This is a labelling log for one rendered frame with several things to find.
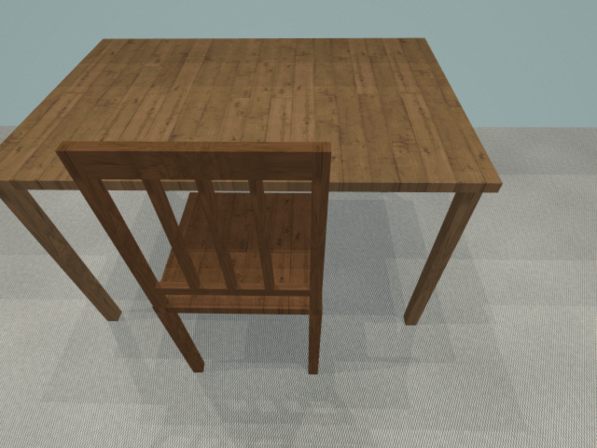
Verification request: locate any chair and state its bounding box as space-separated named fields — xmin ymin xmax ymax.
xmin=55 ymin=141 xmax=331 ymax=374

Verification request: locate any table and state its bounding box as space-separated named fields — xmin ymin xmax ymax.
xmin=0 ymin=38 xmax=503 ymax=326

